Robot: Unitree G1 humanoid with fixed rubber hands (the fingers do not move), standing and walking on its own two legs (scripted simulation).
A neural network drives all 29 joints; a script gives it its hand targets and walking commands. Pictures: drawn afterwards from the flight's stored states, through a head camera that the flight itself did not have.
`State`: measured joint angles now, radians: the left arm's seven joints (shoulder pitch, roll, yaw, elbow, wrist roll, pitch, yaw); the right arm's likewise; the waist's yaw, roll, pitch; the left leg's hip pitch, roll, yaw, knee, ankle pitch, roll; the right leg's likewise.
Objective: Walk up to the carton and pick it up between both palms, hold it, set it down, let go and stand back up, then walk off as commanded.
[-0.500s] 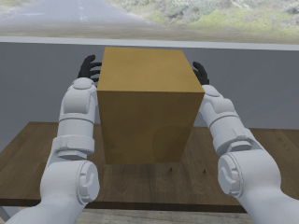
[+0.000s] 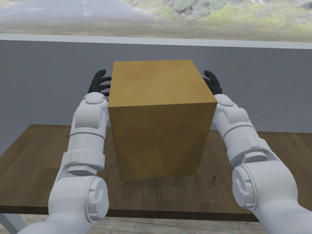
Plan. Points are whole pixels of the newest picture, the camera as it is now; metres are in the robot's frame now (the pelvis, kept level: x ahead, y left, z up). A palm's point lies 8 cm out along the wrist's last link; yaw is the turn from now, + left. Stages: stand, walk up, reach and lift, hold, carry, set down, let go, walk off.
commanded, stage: set down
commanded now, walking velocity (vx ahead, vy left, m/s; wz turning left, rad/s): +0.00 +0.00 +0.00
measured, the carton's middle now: (156, 119) +0.38 +0.00 +0.18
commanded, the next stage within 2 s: none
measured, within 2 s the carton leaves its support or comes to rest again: rests again in 1.96 s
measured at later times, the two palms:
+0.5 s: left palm (97, 113) +0.38 +0.16 +0.20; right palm (208, 108) +0.41 -0.14 +0.20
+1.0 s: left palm (99, 124) +0.37 +0.16 +0.16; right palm (204, 117) +0.42 -0.14 +0.16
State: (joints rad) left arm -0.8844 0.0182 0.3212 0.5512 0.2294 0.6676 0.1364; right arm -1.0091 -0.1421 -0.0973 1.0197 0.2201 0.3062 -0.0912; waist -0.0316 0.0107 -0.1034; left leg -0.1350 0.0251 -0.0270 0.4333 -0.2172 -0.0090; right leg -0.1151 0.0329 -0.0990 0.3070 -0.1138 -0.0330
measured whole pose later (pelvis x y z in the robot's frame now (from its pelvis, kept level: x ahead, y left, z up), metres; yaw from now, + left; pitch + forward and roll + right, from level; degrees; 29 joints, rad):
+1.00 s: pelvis +0.01 +0.00 +0.00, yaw +0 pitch -2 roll -1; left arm -0.68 -0.08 0.28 0.44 0.23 0.62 0.20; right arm -0.88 -0.17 -0.04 1.03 0.22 0.21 0.00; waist 0.03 0.02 -0.08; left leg -0.16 0.03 -0.03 0.42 -0.22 -0.01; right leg -0.15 0.03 -0.10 0.31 -0.12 -0.04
